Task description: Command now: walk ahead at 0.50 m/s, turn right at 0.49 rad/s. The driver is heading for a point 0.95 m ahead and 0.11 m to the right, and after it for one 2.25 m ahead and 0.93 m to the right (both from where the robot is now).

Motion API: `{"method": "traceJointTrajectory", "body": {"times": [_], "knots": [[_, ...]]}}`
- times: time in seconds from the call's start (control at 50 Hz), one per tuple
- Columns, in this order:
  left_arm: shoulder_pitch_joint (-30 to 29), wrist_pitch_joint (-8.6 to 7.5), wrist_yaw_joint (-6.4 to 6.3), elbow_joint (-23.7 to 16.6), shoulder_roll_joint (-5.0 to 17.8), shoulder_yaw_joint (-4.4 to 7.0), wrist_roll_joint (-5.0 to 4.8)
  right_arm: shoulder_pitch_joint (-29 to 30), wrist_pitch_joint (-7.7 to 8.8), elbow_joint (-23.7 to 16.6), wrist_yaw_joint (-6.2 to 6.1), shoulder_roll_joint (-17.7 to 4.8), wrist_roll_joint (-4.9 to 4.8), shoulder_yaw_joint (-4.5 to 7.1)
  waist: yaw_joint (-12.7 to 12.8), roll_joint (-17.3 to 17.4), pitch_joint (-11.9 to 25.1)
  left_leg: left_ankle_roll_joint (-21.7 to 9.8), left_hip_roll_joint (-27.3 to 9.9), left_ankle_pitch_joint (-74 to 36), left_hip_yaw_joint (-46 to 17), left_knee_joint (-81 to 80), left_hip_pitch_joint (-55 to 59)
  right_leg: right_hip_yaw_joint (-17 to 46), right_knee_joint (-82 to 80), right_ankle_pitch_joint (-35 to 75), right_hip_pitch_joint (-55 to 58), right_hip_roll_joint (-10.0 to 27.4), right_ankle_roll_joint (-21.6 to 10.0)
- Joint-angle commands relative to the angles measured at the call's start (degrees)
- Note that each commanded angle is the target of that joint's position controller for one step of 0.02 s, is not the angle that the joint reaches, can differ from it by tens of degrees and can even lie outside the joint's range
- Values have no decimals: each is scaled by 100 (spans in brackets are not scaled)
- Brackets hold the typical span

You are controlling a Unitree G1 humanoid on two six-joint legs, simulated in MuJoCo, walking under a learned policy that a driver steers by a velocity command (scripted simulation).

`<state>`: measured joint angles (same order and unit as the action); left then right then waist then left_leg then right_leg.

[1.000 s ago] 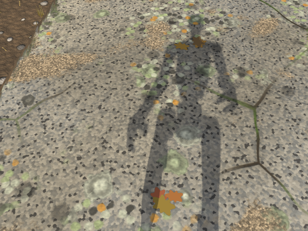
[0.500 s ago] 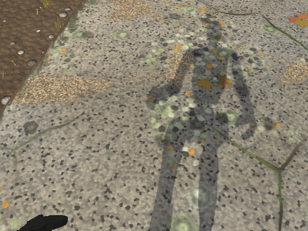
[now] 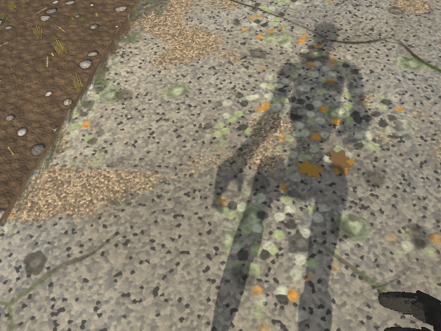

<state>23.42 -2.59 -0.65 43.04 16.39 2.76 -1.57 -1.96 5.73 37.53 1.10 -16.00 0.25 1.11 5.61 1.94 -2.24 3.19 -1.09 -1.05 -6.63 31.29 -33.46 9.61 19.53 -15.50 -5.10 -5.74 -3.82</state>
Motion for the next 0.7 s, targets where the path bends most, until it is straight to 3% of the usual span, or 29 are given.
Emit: {"method": "traceJointTrajectory", "body": {"times": [0.02,0.06,0.08,0.1,0.12,0.14,0.16,0.18,0.2,0.22,0.28,0.36,0.44,0.52,0.56,0.58,0.6,0.62,0.64,0.66,0.68,0.7], "knots": [[30,6,-73,-283,981,287,-35,446,147,-482,20,-615,-61,218,-211,-792,154,-105,229,35,88,-378,835,1341,-180,1180,-283,1361,-646],[-115,53,-76,-310,957,302,-15,21,185,-380,-4,-762,-77,314,-487,-908,252,-314,203,359,162,-622,1454,1476,224,1435,-235,1348,-519],[-189,56,-60,-358,809,254,8,-498,202,-268,-46,-905,-40,402,-761,-854,578,-496,61,382,159,-785,2309,1310,819,1704,-404,1085,-361],[-255,38,-30,-486,493,136,98,-1363,204,-191,-104,-1190,44,495,-1152,-394,1371,-868,-806,704,-595,-616,3733,917,2275,1129,-1039,772,-173],[551,-16,-27,-611,30,-8,6,-1876,110,-30,-113,-1622,88,605,-876,1238,2124,-1779,-2120,1532,-2934,-866,5589,107,4094,-1520,-2963,-54,210],[659,-35,-45,-547,536,64,-99,-1906,65,19,-65,-1236,-43,548,-906,1311,1919,-1897,-2368,2783,-3914,-1253,5438,75,5020,-1820,-3820,379,292],[86,-10,-49,-543,912,175,-95,-1633,48,-41,-78,-826,-54,444,-1033,657,1113,-1637,-2070,2811,-3067,-1386,4729,70,5296,-1271,-4014,611,340],[-288,17,-54,-603,930,201,-28,-1359,26,-45,-79,-692,-14,391,-970,283,637,-1460,-1800,2097,-2222,-1470,4039,-116,5232,-831,-3880,797,389],[-512,24,-38,-673,861,213,35,-1182,13,3,-71,-564,11,349,-878,236,318,-1393,-1559,1464,-1677,-1614,3519,-156,5016,-550,-3778,931,418],[-560,46,-1,-712,767,223,29,-1089,19,46,-77,-487,53,319,-757,367,186,-1320,-1377,1065,-1221,-1761,3162,-185,4859,-363,-3579,1070,419],[-653,125,66,-825,435,156,-1,-1076,89,209,-72,-558,8,366,-655,428,85,-1411,-1278,421,-469,-2107,2762,-376,4524,-105,-3451,1207,467],[-1091,102,140,-1007,333,96,34,-1082,88,404,-87,-829,1,443,-700,200,27,-1448,-1286,-359,287,-2249,2870,-450,3524,822,-3603,1269,522],[-1847,15,290,-1208,238,31,29,-1288,18,589,-113,-1020,-51,458,-973,71,-125,-1266,-1202,-563,954,-2226,3028,-826,2299,1737,-3284,1128,380],[-2317,23,413,-1491,334,59,9,-1565,-113,773,-122,-1228,-157,510,-1008,107,-225,-1096,-1414,-1320,1258,-1879,3682,-1116,1713,1256,-3203,953,109],[-2068,62,425,-1518,536,164,50,-1568,-191,775,-166,-1409,-190,562,-747,301,71,-972,-1421,-3189,1493,-1113,3888,-1434,1632,650,-2558,590,-128],[-1552,90,409,-1422,731,275,62,-1548,-237,762,-195,-1482,-200,583,-417,331,398,-895,-1363,-3934,1620,-299,3826,-1559,1528,501,-1833,357,-291],[-624,118,337,-1187,981,440,48,-1557,-252,752,-219,-1379,-208,532,91,157,877,-739,-1200,-3765,1742,873,3189,-1478,1160,881,-370,193,-521],[187,183,201,-1011,1371,558,35,-1807,-198,679,-199,-959,-9,351,305,-717,1473,-551,-919,-1056,1742,2635,1598,-14,1151,1122,1530,1205,-882],[-163,107,191,-1162,1753,512,90,-2368,-57,468,-83,-379,79,127,-377,-1792,2239,-276,185,3607,1021,4398,-398,3243,402,820,2831,2738,-1933],[-91,54,219,-1204,1144,371,147,-1796,30,611,-20,-1084,-158,289,125,-851,2392,-296,-39,3430,204,4827,-625,3077,98,1344,2587,2814,-1783],[-395,-6,231,-1141,994,287,201,-1330,40,441,-13,-1145,-312,312,51,-720,1520,-315,-248,3041,310,4722,-778,1918,178,2705,1816,2648,-1558],[-687,-55,243,-1066,830,238,172,-1243,20,490,-65,-1003,-249,274,-186,-300,1094,-289,-486,2736,331,4295,-570,1079,237,3659,1057,2327,-1327]]}}
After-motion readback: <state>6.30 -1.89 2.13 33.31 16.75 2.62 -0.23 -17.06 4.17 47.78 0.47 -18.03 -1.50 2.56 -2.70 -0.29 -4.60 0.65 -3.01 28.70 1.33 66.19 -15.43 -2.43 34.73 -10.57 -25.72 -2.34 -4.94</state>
